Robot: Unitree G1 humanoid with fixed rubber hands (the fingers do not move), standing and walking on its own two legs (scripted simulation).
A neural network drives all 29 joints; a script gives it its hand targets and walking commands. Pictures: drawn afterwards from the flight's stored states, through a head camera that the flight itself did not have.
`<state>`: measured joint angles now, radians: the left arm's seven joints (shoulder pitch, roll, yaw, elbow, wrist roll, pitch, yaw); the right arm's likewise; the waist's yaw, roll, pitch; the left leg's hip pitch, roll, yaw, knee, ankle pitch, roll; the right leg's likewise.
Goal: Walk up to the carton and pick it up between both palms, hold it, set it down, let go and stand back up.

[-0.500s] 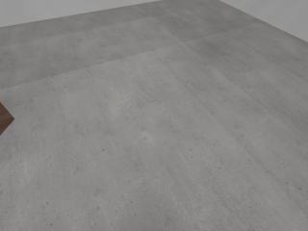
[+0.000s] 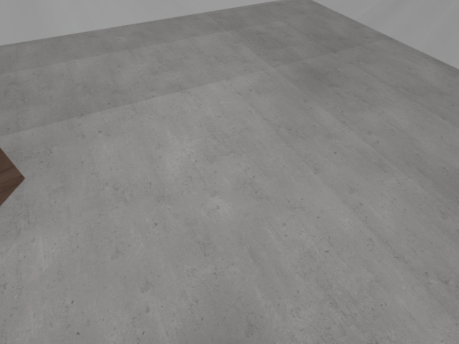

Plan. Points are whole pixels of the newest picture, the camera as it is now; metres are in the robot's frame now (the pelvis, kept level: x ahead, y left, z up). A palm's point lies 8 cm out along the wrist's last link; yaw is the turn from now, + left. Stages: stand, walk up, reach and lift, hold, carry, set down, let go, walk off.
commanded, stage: stand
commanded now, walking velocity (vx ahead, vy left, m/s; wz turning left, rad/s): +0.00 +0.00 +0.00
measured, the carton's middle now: out of the picture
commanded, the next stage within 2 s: walk up in 0.80 s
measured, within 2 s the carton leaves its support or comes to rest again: neither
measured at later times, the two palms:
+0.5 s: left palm out of the picture -0.05 +0.19 -0.15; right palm out of the picture -0.06 -0.20 -0.15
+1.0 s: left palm out of the picture -0.07 +0.19 -0.15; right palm out of the picture -0.06 -0.20 -0.15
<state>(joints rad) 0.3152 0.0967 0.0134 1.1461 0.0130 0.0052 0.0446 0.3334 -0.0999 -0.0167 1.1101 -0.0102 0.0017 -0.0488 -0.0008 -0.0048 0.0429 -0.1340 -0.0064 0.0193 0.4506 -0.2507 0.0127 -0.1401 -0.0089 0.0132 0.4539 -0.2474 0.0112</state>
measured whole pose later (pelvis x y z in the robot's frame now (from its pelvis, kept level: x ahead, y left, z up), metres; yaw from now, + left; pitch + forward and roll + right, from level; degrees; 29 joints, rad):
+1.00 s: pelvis -0.02 +0.00 +0.00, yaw +0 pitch -2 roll +0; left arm 0.36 0.08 0.00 1.17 0.01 -0.01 0.04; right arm 0.35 -0.10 -0.01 1.13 -0.01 0.00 -0.04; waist 0.00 0.00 0.04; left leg -0.21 0.00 0.01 0.46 -0.22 0.01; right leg -0.21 -0.01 0.01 0.45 -0.21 0.01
